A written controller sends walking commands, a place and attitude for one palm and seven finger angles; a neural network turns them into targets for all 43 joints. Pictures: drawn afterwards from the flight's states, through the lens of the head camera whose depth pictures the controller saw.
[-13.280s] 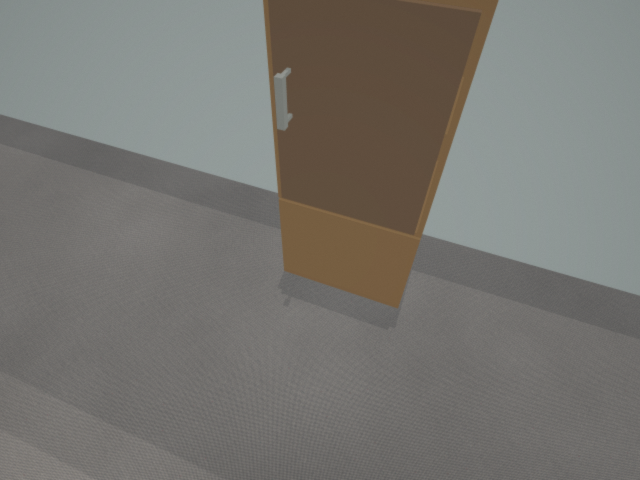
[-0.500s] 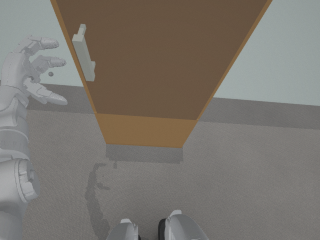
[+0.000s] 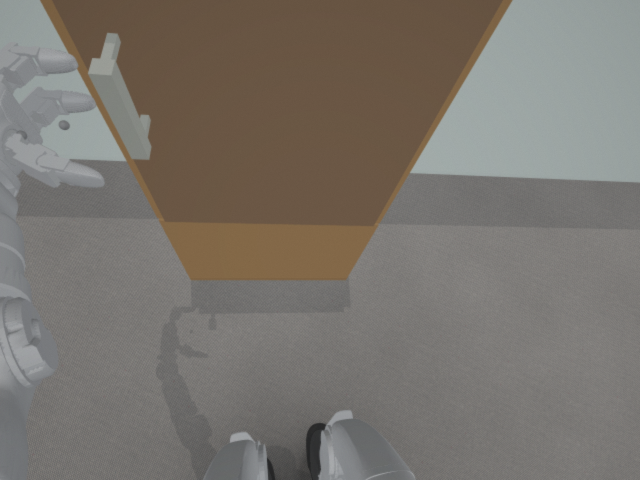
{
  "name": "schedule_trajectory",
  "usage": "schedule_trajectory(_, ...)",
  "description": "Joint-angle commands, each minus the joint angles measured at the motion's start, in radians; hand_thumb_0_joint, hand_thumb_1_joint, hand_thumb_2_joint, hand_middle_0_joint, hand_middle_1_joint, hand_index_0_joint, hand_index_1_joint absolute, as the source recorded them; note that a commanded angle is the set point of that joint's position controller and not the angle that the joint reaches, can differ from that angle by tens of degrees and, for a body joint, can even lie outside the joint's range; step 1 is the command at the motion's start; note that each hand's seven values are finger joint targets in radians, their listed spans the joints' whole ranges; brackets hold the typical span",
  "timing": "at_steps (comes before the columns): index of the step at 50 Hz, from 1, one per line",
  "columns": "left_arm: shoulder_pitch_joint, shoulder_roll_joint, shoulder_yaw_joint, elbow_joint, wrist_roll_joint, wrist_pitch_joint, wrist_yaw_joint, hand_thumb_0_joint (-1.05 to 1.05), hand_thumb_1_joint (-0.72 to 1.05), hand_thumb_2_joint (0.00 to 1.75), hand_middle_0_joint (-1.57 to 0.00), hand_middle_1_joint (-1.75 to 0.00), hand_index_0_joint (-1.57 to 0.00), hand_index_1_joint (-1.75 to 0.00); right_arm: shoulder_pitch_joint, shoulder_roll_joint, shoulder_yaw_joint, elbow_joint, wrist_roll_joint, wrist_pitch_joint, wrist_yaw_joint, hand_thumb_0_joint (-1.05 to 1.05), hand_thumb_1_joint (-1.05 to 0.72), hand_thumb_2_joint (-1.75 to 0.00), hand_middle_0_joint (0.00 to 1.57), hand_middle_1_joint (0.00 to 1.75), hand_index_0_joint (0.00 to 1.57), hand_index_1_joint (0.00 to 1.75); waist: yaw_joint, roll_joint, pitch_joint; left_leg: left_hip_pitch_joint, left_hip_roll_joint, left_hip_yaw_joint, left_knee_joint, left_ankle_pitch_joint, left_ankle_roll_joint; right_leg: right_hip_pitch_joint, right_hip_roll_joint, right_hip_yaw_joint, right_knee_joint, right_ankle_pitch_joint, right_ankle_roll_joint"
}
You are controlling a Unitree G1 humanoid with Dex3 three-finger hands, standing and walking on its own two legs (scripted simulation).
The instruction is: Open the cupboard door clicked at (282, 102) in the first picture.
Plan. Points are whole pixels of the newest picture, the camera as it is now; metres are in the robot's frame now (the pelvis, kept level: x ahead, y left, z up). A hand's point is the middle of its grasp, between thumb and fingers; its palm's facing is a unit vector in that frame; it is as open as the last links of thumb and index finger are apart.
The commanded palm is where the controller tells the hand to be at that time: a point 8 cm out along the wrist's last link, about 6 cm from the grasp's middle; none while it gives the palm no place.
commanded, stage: move the hooked fingers beside the handle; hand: left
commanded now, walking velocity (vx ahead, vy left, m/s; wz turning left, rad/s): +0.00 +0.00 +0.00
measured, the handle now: (127, 101) +0.54 +0.18 +0.07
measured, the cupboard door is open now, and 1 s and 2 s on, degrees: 0 0 0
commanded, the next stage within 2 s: slide the fingers in behind the handle in 0.56 s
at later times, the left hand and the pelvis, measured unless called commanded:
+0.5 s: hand (57, 125) +0.50 +0.25 +0.08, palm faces -0.06 -1.00 +0.00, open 14.0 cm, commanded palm +0.49 +0.28 +0.07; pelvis -0.01 +0.01 +0.00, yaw +1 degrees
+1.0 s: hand (76, 133) +0.50 +0.23 +0.07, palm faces -0.07 -1.00 +0.00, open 14.0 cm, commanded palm +0.49 +0.26 +0.07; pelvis -0.01 +0.01 +0.00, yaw +1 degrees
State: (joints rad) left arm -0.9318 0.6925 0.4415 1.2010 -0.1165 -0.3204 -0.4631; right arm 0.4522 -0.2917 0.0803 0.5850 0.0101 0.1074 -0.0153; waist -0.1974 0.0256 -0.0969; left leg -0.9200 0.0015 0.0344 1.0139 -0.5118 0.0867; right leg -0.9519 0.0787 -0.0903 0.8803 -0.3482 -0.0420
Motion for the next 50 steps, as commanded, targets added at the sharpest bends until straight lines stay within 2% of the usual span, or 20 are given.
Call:
schedule_trajectory(1, -0.429, 0.297, 0.054, -0.261, -0.042, -0.086, 0.009, 0.0, -0.5, 0.3, -0.3, -1.2, -0.3, -1.2, 0.164, -0.201, -0.084, -0.046, -0.005, -0.008, -0.013, 0.0, -0.9, -0.9, 0.2, 0.3, 0.2, 0.3, 0.015, 0.175, -0.514, 0.358, 0.034, -0.123, -0.102, 0.62, -0.071, 0.289, -0.004, 0.073, -0.039, 0.342, 0.005)
schedule_trajectory(5, -0.41, 0.255, 0.015, -0.216, -0.03, -0.088, 0.019, 0.0, -0.5, 0.3, -0.3, -1.2, -0.3, -1.2, 0.157, -0.192, -0.081, -0.034, -0.003, -0.01, -0.01, 0.0, -0.9, -0.9, 0.2, 0.3, 0.2, 0.3, 0.002, 0.171, -0.461, 0.345, 0.032, -0.118, -0.111, 0.574, -0.07, 0.272, -0.006, 0.072, -0.05, 0.31, 0.01)
schedule_trajectory(6, -0.396, 0.269, 0.031, -0.215, -0.033, -0.091, 0.018, 0.0, -0.5, 0.3, -0.3, -1.2, -0.3, -1.2, 0.156, -0.195, -0.082, -0.039, -0.004, -0.012, -0.012, 0.0, -0.9, -0.9, 0.2, 0.3, 0.2, 0.3, 0.015, 0.204, -0.466, 0.363, 0.031, -0.121, -0.109, 0.615, -0.077, 0.268, -0.007, 0.071, -0.045, 0.32, 0.003)
schedule_trajectory(9, -0.388, 0.235, -0.012, -0.146, -0.028, -0.071, 0.008, 0.0, -0.5, 0.3, -0.3, -1.2, -0.3, -1.2, 0.146, -0.195, -0.075, -0.034, 0.001, -0.01, -0.015, 0.0, -0.9, -0.9, 0.2, 0.3, 0.2, 0.3, -0.007, 0.151, -0.404, 0.309, 0.03, -0.116, -0.111, 0.542, -0.07, 0.249, -0.008, 0.071, -0.049, 0.289, 0.009)
schedule_trajectory(11, -0.412, 0.211, -0.028, -0.152, -0.032, -0.073, 0.001, 0.0, -0.5, 0.3, -0.3, -1.2, -0.3, -1.2, 0.144, -0.195, -0.076, -0.042, 0.002, -0.012, -0.018, 0.0, -0.9, -0.9, 0.2, 0.3, 0.2, 0.3, -0.009, 0.167, -0.406, 0.328, 0.029, -0.125, -0.111, 0.551, -0.073, 0.224, -0.009, 0.064, -0.043, 0.275, 0.005)
schedule_trajectory(15, -0.48, 0.232, -0.024, -0.188, -0.032, -0.093, 0.003, 0.0, -0.5, 0.3, -0.3, -1.2, -0.3, -1.2, 0.136, -0.201, -0.076, -0.036, -0.001, -0.017, -0.021, 0.0, -0.9, -0.9, 0.2, 0.3, 0.2, 0.3, -0.019, 0.174, -0.461, 0.348, 0.032, -0.137, -0.094, 0.539, -0.08, 0.204, -0.012, 0.066, -0.029, 0.256, 0.008)
schedule_trajectory(18, -0.532, 0.244, -0.01, -0.222, -0.037, -0.117, 0.009, 0.0, -0.5, 0.3, -0.3, -1.2, -0.3, -1.2, 0.14, -0.203, -0.079, -0.025, -0.005, -0.022, -0.02, 0.0, -0.9, -0.9, 0.2, 0.3, 0.2, 0.3, -0.015, 0.227, -0.534, 0.428, 0.04, -0.164, -0.077, 0.634, -0.105, 0.167, -0.011, 0.058, -0.01, 0.261, 0.006)
schedule_trajectory(21, -0.506, 0.271, 0.021, -0.228, -0.04, -0.118, 0.015, 0.0, -0.5, 0.3, -0.3, -1.2, -0.3, -1.2, 0.145, -0.204, -0.08, -0.026, -0.007, -0.025, -0.018, 0.0, -0.9, -0.9, 0.2, 0.3, 0.2, 0.3, -0.001, 0.221, -0.569, 0.44, 0.04, -0.166, -0.069, 0.69, -0.108, 0.19, -0.008, 0.055, -0.002, 0.29, 0.002)
schedule_trajectory(24, -0.452, 0.207, -0.025, -0.163, -0.026, -0.083, 0.018, 0.0, -0.5, 0.3, -0.3, -1.2, -0.3, -1.2, 0.144, -0.198, -0.078, -0.022, -0.003, -0.015, -0.012, 0.0, -0.9, -0.9, 0.2, 0.3, 0.2, 0.3, -0.004, 0.207, -0.499, 0.429, 0.045, -0.169, -0.079, 0.677, -0.111, 0.15, -0.007, 0.046, -0.015, 0.257, 0.01)
schedule_trajectory(29, -0.436, 0.241, -0.009, -0.149, -0.012, -0.063, 0.031, 0.0, -0.5, 0.3, -0.3, -1.2, -0.3, -1.2, 0.149, -0.201, -0.073, -0.036, -0.003, -0.008, -0.015, 0.0, -0.9, -0.9, 0.2, 0.3, 0.2, 0.3, -0.005, 0.167, -0.462, 0.355, 0.038, -0.152, -0.089, 0.6, -0.096, 0.181, -0.008, 0.05, -0.019, 0.254, 0.009)
schedule_trajectory(30, -0.454, 0.234, -0.012, -0.167, -0.017, -0.068, 0.034, 0.0, -0.5, 0.3, -0.3, -1.2, -0.3, -1.2, 0.15, -0.2, -0.073, -0.038, -0.005, -0.01, -0.014, 0.0, -0.9, -0.9, 0.2, 0.3, 0.2, 0.3, -0.009, 0.16, -0.466, 0.348, 0.036, -0.151, -0.092, 0.587, -0.093, 0.191, -0.008, 0.051, -0.021, 0.257, 0.009)
schedule_trajectory(33, -0.471, 0.284, 0.029, -0.25, -0.022, -0.109, 0.036, 0.0, -0.5, 0.3, -0.3, -1.2, -0.3, -1.2, 0.15, -0.202, -0.079, -0.042, -0.008, -0.016, -0.012, 0.0, -0.9, -0.9, 0.2, 0.3, 0.2, 0.3, 0.013, 0.223, -0.552, 0.419, 0.042, -0.164, -0.09, 0.656, -0.111, 0.205, -0.008, 0.052, -0.011, 0.272, 0.004)
schedule_trajectory(35, -0.456, 0.218, -0.006, -0.232, -0.035, -0.115, 0.03, 0.0, -0.5, 0.3, -0.3, -1.2, -0.3, -1.2, 0.148, -0.198, -0.08, -0.035, -0.008, -0.017, -0.007, 0.0, -0.9, -0.9, 0.2, 0.3, 0.2, 0.3, -0.001, 0.181, -0.531, 0.415, 0.043, -0.162, -0.086, 0.634, -0.105, 0.191, -0.003, 0.052, -0.019, 0.262, 0.008)
schedule_trajectory(39, -0.415, 0.209, -0.007, -0.187, -0.038, -0.096, 0.025, 0.0, -0.5, 0.3, -0.3, -1.2, -0.3, -1.2, 0.154, -0.202, -0.082, -0.028, -0.004, -0.014, -0.006, 0.0, -0.9, -0.9, 0.2, 0.3, 0.2, 0.3, -0.001, 0.161, -0.478, 0.381, 0.041, -0.156, -0.096, 0.598, -0.098, 0.186, -0.004, 0.049, -0.027, 0.244, 0.008)
schedule_trajectory(42, -0.436, 0.191, -0.027, -0.187, -0.025, -0.087, 0.037, 0.0, -0.5, 0.3, -0.3, -1.2, -0.3, -1.2, 0.153, -0.198, -0.079, -0.028, -0.004, -0.012, -0.006, 0.0, -0.9, -0.9, 0.2, 0.3, 0.2, 0.3, 0.004, 0.196, -0.46, 0.398, 0.041, -0.168, -0.108, 0.594, -0.107, 0.155, -0.006, 0.043, -0.025, 0.216, 0.005)
schedule_trajectory(43, -0.441, 0.149, -0.057, -0.176, -0.026, -0.084, 0.041, 0.0, -0.5, 0.3, -0.3, -1.2, -0.3, -1.2, 0.152, -0.195, -0.08, -0.025, -0.004, -0.012, -0.006, 0.0, -0.9, -0.9, 0.2, 0.3, 0.2, 0.3, -0.011, 0.199, -0.442, 0.405, 0.042, -0.168, -0.106, 0.586, -0.107, 0.131, -0.006, 0.041, -0.03, 0.206, 0.007)
schedule_trajectory(46, -0.473, 0.166, -0.035, -0.23, -0.033, -0.108, 0.062, 0.0, -0.5, 0.3, -0.3, -1.2, -0.3, -1.2, 0.158, -0.197, -0.084, -0.027, -0.009, -0.018, -0.005, 0.0, -0.9, -0.9, 0.2, 0.3, 0.2, 0.3, -0.006, 0.197, -0.472, 0.432, 0.044, -0.18, -0.102, 0.621, -0.113, 0.14, -0.005, 0.04, -0.023, 0.217, 0.003)
schedule_trajectory(47, -0.491, 0.136, -0.059, -0.255, -0.032, -0.118, 0.066, 0.0, -0.5, 0.3, -0.3, -1.2, -0.3, -1.2, 0.155, -0.194, -0.086, -0.023, -0.01, -0.019, -0.002, 0.0, -0.9, -0.9, 0.2, 0.3, 0.2, 0.3, -0.008, 0.219, -0.511, 0.473, 0.049, -0.192, -0.098, 0.647, -0.121, 0.12, -0.007, 0.04, -0.019, 0.216, 0.007)
schedule_trajectory(48, -0.499, 0.103, -0.078, -0.248, -0.033, -0.123, 0.069, 0.0, -0.5, 0.3, -0.3, -1.2, -0.3, -1.2, 0.153, -0.192, -0.089, -0.015, -0.011, -0.021, 0.0, 0.0, -0.9, -0.9, 0.2, 0.3, 0.2, 0.3, -0.017, 0.215, -0.501, 0.493, 0.055, -0.2, -0.096, 0.651, -0.125, 0.094, -0.007, 0.037, -0.021, 0.207, 0.008)
schedule_trajectory(50, -0.476, 0.121, -0.05, -0.251, -0.037, -0.131, 0.08, 0.0, -0.5, 0.3, -0.3, -1.2, -0.3, -1.2, 0.157, -0.194, -0.092, -0.013, -0.014, -0.022, 0.005, 0.0, -0.9, -0.9, 0.2, 0.3, 0.2, 0.3, -0.005, 0.197, -0.525, 0.493, 0.052, -0.197, -0.091, 0.667, -0.126, 0.122, -0.006, 0.038, -0.018, 0.219, 0.008)
